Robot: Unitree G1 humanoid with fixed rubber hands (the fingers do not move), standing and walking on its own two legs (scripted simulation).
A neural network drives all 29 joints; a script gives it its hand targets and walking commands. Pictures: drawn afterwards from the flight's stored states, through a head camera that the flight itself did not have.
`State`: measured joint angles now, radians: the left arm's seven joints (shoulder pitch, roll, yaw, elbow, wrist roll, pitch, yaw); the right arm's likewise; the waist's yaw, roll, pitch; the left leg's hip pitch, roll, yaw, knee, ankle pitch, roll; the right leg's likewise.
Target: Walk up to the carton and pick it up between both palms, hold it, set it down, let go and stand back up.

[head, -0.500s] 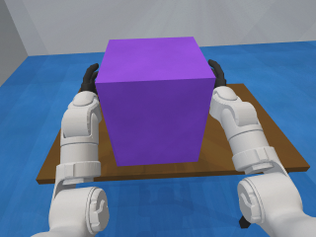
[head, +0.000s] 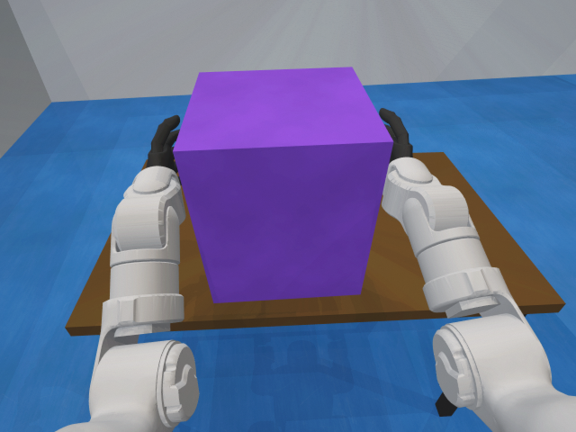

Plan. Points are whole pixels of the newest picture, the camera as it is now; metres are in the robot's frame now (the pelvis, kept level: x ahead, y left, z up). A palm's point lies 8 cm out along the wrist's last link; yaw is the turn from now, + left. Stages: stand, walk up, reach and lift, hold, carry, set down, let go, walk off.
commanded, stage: hold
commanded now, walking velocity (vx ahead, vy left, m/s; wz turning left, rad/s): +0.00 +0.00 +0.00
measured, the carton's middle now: (282, 186) +0.40 +0.00 +0.19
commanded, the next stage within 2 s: set down in 0.44 s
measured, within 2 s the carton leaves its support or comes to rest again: neither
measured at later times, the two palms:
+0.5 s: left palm (164, 175) +0.38 +0.15 +0.23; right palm (396, 166) +0.38 -0.15 +0.23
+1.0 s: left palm (175, 170) +0.43 +0.15 +0.21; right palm (383, 171) +0.42 -0.15 +0.20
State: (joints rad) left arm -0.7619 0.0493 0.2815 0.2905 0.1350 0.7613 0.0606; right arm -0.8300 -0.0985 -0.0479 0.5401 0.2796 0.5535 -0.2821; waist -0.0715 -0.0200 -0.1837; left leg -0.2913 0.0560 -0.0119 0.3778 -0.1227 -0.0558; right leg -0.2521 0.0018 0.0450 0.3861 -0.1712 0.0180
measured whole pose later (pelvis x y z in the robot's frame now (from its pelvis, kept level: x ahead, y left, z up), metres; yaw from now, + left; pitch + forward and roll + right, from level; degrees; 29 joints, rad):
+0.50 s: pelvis +0.00 +0.00 +0.00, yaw +0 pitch +2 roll +0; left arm -0.76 0.05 0.28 0.29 0.14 0.76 0.06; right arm -0.83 -0.10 -0.05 0.54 0.28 0.55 -0.28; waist -0.07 -0.02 -0.18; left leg -0.29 0.06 -0.01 0.38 -0.12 -0.06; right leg -0.25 0.00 0.04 0.39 -0.17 0.02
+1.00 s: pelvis +0.02 -0.01 +0.00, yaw +0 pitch +1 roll +0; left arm -0.83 0.05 0.35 0.60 0.20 0.38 0.02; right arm -0.85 -0.04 -0.13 0.81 0.14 0.17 -0.22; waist -0.04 -0.02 -0.12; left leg -0.23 0.06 -0.01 0.34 -0.13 -0.05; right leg -0.20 0.00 0.04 0.38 -0.20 0.02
